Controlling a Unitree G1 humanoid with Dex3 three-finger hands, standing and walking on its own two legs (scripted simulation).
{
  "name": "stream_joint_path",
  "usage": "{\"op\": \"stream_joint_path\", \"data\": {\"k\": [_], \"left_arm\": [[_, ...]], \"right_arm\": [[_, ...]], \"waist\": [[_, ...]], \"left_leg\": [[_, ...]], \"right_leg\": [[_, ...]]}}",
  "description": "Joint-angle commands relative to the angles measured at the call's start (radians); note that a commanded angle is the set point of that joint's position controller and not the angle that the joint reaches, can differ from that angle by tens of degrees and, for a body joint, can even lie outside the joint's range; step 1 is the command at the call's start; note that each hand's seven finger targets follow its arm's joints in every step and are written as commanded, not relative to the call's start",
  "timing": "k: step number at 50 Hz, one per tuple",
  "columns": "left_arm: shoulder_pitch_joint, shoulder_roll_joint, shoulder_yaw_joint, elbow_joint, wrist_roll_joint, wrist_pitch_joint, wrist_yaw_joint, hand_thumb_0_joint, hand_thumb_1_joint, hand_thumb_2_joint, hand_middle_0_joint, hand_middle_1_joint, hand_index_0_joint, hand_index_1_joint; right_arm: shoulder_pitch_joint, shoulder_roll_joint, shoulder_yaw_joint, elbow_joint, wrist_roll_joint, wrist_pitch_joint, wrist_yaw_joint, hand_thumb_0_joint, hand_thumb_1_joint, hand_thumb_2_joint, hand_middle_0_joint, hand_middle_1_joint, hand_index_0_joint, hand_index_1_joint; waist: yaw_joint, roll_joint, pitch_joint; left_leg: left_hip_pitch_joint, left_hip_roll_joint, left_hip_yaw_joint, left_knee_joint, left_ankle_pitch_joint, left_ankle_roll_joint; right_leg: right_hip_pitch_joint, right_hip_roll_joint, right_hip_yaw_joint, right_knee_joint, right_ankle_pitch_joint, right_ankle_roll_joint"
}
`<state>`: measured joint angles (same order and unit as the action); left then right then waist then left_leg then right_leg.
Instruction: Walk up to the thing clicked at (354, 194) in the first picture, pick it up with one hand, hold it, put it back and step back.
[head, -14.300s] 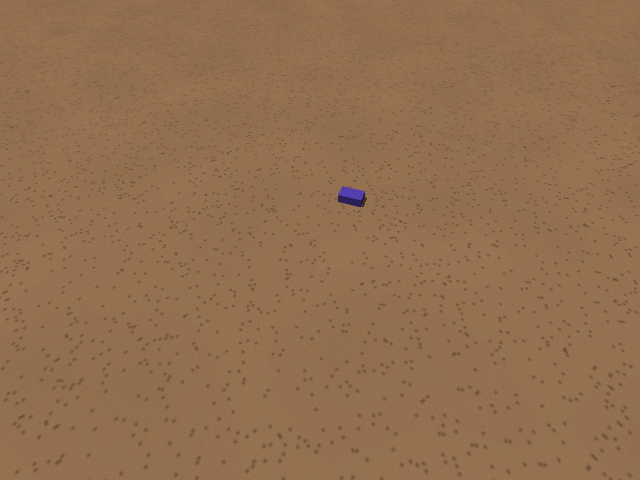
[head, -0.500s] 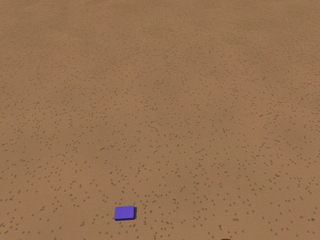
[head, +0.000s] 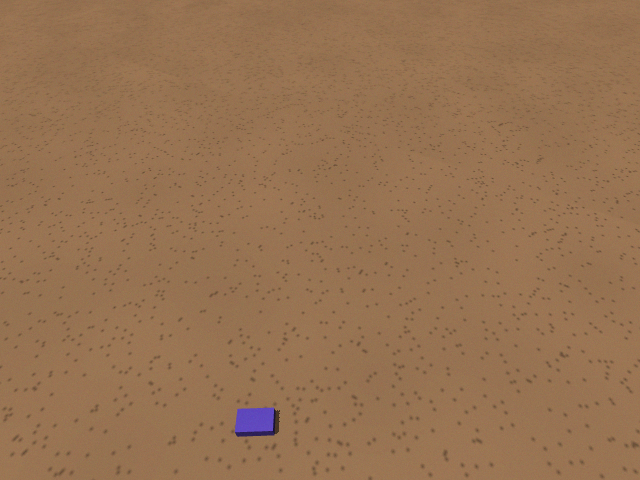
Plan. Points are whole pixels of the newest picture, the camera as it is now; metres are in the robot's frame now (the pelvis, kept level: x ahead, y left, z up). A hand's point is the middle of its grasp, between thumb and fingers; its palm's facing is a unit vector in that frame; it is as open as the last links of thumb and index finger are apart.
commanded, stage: stand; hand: left
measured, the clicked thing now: (255, 422) +0.43 +0.23 -0.76
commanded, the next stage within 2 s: walk up in 0.22 s
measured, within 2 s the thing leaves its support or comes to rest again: neither
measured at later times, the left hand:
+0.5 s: hand out of the picture +0.07 +0.29 -0.17, palm faces -0.04 -0.92 -0.38, open 7.4 cm
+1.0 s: hand out of the picture -0.04 +0.30 -0.18, palm faces -0.13 -0.91 -0.39, open 7.4 cm
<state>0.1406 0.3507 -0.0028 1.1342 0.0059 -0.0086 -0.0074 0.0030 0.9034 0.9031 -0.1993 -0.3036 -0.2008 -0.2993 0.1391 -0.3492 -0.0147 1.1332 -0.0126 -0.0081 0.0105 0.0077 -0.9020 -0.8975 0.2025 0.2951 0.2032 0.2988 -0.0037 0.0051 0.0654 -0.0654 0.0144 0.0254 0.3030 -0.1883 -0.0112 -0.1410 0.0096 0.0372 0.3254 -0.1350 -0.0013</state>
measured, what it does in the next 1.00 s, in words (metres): walks backwards: left foot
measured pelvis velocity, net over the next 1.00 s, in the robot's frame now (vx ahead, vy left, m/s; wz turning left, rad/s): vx -0.17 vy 0.03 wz -0.10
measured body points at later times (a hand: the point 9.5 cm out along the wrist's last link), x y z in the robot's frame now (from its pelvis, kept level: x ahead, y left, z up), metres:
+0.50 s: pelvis -0.05 +0.02 -0.02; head +0.02 +0.03 +0.42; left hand +0.07 +0.33 -0.15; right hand +0.03 -0.31 -0.14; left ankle -0.08 +0.13 -0.72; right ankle +0.03 -0.12 -0.75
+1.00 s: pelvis -0.17 +0.03 -0.03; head -0.09 +0.04 +0.41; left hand -0.04 +0.35 -0.16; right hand -0.08 -0.29 -0.14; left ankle -0.10 +0.15 -0.75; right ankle -0.21 -0.09 -0.75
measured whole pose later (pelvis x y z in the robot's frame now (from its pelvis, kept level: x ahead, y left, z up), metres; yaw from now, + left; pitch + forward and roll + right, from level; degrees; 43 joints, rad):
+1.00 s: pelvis -0.17 +0.03 -0.03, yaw -6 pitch -2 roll +0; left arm 0.13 0.41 0.09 0.85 0.03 0.08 0.00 0.00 0.90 0.90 -0.20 -0.30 -0.20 -0.30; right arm 0.11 -0.37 -0.06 0.83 -0.02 0.02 -0.03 0.01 -0.90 -0.90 0.21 0.30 0.21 0.30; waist 0.00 -0.03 0.22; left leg -0.37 0.05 0.07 0.68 -0.27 0.01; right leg -0.25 0.03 0.08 0.72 -0.43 0.00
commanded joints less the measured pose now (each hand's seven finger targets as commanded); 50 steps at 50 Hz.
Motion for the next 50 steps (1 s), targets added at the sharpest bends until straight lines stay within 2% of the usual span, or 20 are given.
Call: {"op": "stream_joint_path", "data": {"k": [1, 10, 11, 14, 17, 19, 20, 24, 26, 27, 28, 29, 30, 31, 35, 37, 40, 43, 47, 50], "left_arm": [[-0.052, 0.217, 0.035, -0.066, 0.004, -0.031, 0.016, 0.000, 0.900, 0.900, -0.200, -0.300, -0.200, -0.300], [-0.050, 0.221, 0.033, -0.065, 0.002, -0.029, 0.018, 0.000, 0.900, 0.900, -0.200, -0.300, -0.200, -0.300], [-0.060, 0.261, 0.081, -0.091, -0.008, -0.012, 0.025, 0.000, 0.900, 0.900, -0.200, -0.300, -0.200, -0.300], [-0.035, 0.258, 0.088, -0.125, -0.010, 0.001, 0.033, 0.000, 0.900, 0.900, -0.200, -0.300, -0.200, -0.300], [-0.076, 0.287, 0.102, -0.172, -0.007, 0.015, 0.032, 0.000, 0.900, 0.900, -0.200, -0.300, -0.200, -0.300], [-0.103, 0.300, 0.109, -0.213, 0.009, 0.023, 0.037, 0.000, 0.900, 0.900, -0.200, -0.300, -0.200, -0.300], [-0.111, 0.305, 0.111, -0.229, 0.020, 0.025, 0.036, 0.000, 0.900, 0.900, -0.200, -0.300, -0.200, -0.300], [-0.153, 0.273, 0.104, -0.290, 0.033, 0.034, 0.040, 0.000, 0.900, 0.900, -0.200, -0.300, -0.200, -0.300], [-0.149, 0.259, 0.097, -0.308, 0.019, 0.050, 0.035, 0.000, 0.900, 0.900, -0.200, -0.300, -0.200, -0.300], [-0.142, 0.222, 0.089, -0.328, 0.009, 0.057, 0.033, 0.000, 0.900, 0.900, -0.200, -0.300, -0.200, -0.300], [-0.148, 0.190, 0.086, -0.343, 0.003, 0.061, 0.035, 0.000, 0.900, 0.900, -0.200, -0.300, -0.200, -0.300], [-0.100, 0.186, 0.090, -0.328, 0.009, 0.071, 0.042, 0.000, 0.900, 0.900, -0.200, -0.300, -0.200, -0.300], [-0.070, 0.197, 0.095, -0.333, 0.018, 0.073, 0.049, 0.000, 0.900, 0.900, -0.200, -0.300, -0.200, -0.300], [-0.097, 0.222, 0.102, -0.324, 0.027, 0.075, 0.052, 0.000, 0.900, 0.900, -0.200, -0.300, -0.200, -0.300], [-0.023, 0.231, 0.120, -0.317, 0.014, 0.080, 0.036, 0.000, 0.900, 0.900, -0.200, -0.300, -0.200, -0.300], [-0.020, 0.220, 0.127, -0.332, 0.023, 0.075, 0.036, 0.000, 0.900, 0.900, -0.200, -0.300, -0.200, -0.300], [-0.043, 0.207, 0.125, -0.368, 0.026, 0.069, 0.032, 0.000, 0.900, 0.900, -0.200, -0.300, -0.200, -0.300], [-0.051, 0.198, 0.124, -0.385, 0.026, 0.066, 0.029, 0.000, 0.900, 0.900, -0.200, -0.300, -0.200, -0.300], [0.039, 0.204, 0.130, -0.361, 0.028, 0.063, 0.016, 0.000, 0.900, 0.900, -0.200, -0.300, -0.200, -0.300], [0.138, 0.202, 0.142, -0.317, 0.035, 0.061, 0.006, 0.000, 0.900, 0.900, -0.200, -0.300, -0.200, -0.300]], "right_arm": [[-0.045, -0.212, -0.033, -0.066, 0.002, -0.021, -0.012, 0.000, -0.900, -0.900, 0.200, 0.300, 0.200, 0.300], [-0.030, -0.214, -0.027, -0.063, 0.003, -0.019, -0.014, 0.000, -0.900, -0.900, 0.200, 0.300, 0.200, 0.300], [-0.065, -0.256, -0.047, -0.062, 0.007, 0.001, -0.018, 0.000, -0.900, -0.900, 0.200, 0.300, 0.200, 0.300], [-0.022, -0.232, -0.052, -0.092, 0.021, 0.014, -0.021, 0.000, -0.900, -0.900, 0.200, 0.300, 0.200, 0.300], [0.001, -0.213, -0.059, -0.122, 0.019, 0.032, -0.021, 0.000, -0.900, -0.900, 0.200, 0.300, 0.200, 0.300], [0.033, -0.209, -0.069, -0.136, 0.013, 0.049, -0.020, 0.000, -0.900, -0.900, 0.200, 0.300, 0.200, 0.300], [0.056, -0.211, -0.072, -0.143, 0.006, 0.057, -0.020, 0.000, -0.900, -0.900, 0.200, 0.300, 0.200, 0.300], [0.101, -0.219, -0.082, -0.181, 0.015, 0.048, -0.018, 0.000, -0.900, -0.900, 0.200, 0.300, 0.200, 0.300], [0.112, -0.217, -0.087, -0.190, -0.003, 0.033, -0.024, 0.000, -0.900, -0.900, 0.200, 0.300, 0.200, 0.300], [0.100, -0.256, -0.100, -0.196, -0.020, 0.031, -0.028, 0.000, -0.900, -0.900, 0.200, 0.300, 0.200, 0.300], [0.096, -0.318, -0.117, -0.202, -0.032, 0.028, -0.030, 0.000, -0.900, -0.900, 0.200, 0.300, 0.200, 0.300], [0.043, -0.331, -0.122, -0.230, -0.041, 0.028, -0.032, 0.000, -0.900, -0.900, 0.200, 0.300, 0.200, 0.300], [0.022, -0.377, -0.128, -0.265, -0.029, 0.028, -0.031, 0.000, -0.900, -0.900, 0.200, 0.300, 0.200, 0.300], [-0.008, -0.378, -0.133, -0.277, -0.028, 0.026, -0.033, 0.000, -0.900, -0.900, 0.200, 0.300, 0.200, 0.300], [-0.054, -0.276, -0.109, -0.304, -0.023, 0.014, -0.056, 0.000, -0.900, -0.900, 0.200, 0.300, 0.200, 0.300], [0.018, -0.265, -0.114, -0.296, -0.013, 0.013, -0.062, 0.000, -0.900, -0.900, 0.200, 0.300, 0.200, 0.300], [0.068, -0.275, -0.118, -0.307, -0.006, 0.012, -0.069, 0.000, -0.900, -0.900, 0.200, 0.300, 0.200, 0.300], [0.098, -0.290, -0.125, -0.317, -0.009, 0.013, -0.071, 0.000, -0.900, -0.900, 0.200, 0.300, 0.200, 0.300], [0.026, -0.312, -0.125, -0.362, -0.009, 0.019, -0.061, 0.000, -0.900, -0.900, 0.200, 0.300, 0.200, 0.300], [-0.049, -0.312, -0.121, -0.380, -0.003, 0.028, -0.053, 0.000, -0.900, -0.900, 0.200, 0.300, 0.200, 0.300]], "waist": [[-0.001, -0.004, -0.081], [-0.001, -0.011, -0.079], [0.020, -0.028, 0.063], [0.008, -0.054, -0.052], [-0.002, -0.115, -0.132], [0.008, -0.189, -0.130], [0.006, -0.193, -0.117], [-0.020, -0.186, -0.172], [-0.037, -0.091, -0.167], [-0.028, 0.067, -0.151], [-0.023, 0.226, -0.129], [0.010, 0.149, -0.109], [-0.015, 0.187, -0.123], [-0.018, 0.174, -0.094], [0.045, 0.082, -0.054], [0.014, 0.076, -0.090], [-0.028, 0.101, -0.117], [-0.053, 0.127, -0.137], [-0.019, 0.169, -0.178], [0.041, 0.140, -0.188]], "left_leg": [[-0.017, 0.117, -0.106, -0.057, 0.044, 0.038], [-0.025, 0.118, -0.106, -0.052, 0.064, 0.036], [-0.100, 0.104, -0.113, 0.047, 0.209, 0.051], [-0.063, 0.085, -0.073, 0.163, 0.255, 0.058], [-0.075, 0.000, -0.029, 0.341, 0.048, 0.041], [-0.147, -0.062, -0.034, 0.536, -0.333, 0.042], [-0.145, -0.051, -0.070, 0.615, -0.402, 0.047], [-0.173, -0.007, -0.089, 0.470, -0.284, 0.054], [-0.134, 0.014, -0.066, 0.158, -0.024, 0.051], [-0.098, 0.087, -0.183, 0.071, 0.198, 0.052], [-0.016, 0.203, -0.347, 0.066, 0.481, 0.078], [-0.025, 0.268, -0.350, 0.099, 0.602, 0.131], [-0.105, 0.376, -0.428, 0.085, 0.591, 0.240], [-0.182, 0.394, -0.466, 0.043, 0.472, 0.275], [-0.025, 0.220, -0.236, 0.164, 0.549, 0.181], [0.082, 0.225, -0.254, 0.199, 0.612, 0.189], [0.163, 0.243, -0.265, 0.208, 0.573, 0.217], [0.175, 0.264, -0.265, 0.229, 0.581, 0.236], [0.024, 0.271, -0.255, 0.236, 0.458, 0.225], [-0.148, 0.234, -0.218, 0.280, 0.265, 0.159]], "right_leg": [[0.014, -0.125, 0.104, -0.045, 0.100, -0.023], [0.025, -0.130, 0.101, -0.041, 0.108, -0.024], [-0.078, -0.116, 0.112, 0.040, 0.298, -0.029], [-0.045, -0.147, 0.119, 0.071, 0.399, -0.080], [-0.070, -0.250, 0.233, 0.039, 0.401, -0.170], [-0.096, -0.337, 0.317, 0.020, 0.369, -0.251], [-0.159, -0.358, 0.327, 0.013, 0.318, -0.271], [-0.095, -0.281, 0.233, 0.148, 0.341, -0.198], [-0.085, -0.190, 0.167, 0.270, 0.279, -0.121], [-0.156, -0.090, 0.108, 0.394, 0.150, -0.073], [-0.318, 0.045, 0.071, 0.531, -0.169, -0.041], [-0.367, 0.104, 0.108, 0.641, -0.412, -0.023], [-0.337, 0.110, 0.144, 0.751, -0.490, -0.013], [-0.319, 0.110, 0.176, 0.849, -0.481, -0.010], [-0.433, 0.114, 0.186, 0.926, -0.323, -0.007], [-0.437, 0.111, 0.167, 0.879, -0.330, 0.015], [-0.425, 0.089, 0.142, 0.730, -0.351, 0.037], [-0.379, 0.050, 0.106, 0.575, -0.372, 0.036], [-0.192, 0.013, 0.026, 0.391, -0.331, 0.009], [-0.001, -0.004, -0.008, 0.151, -0.110, -0.031]]}}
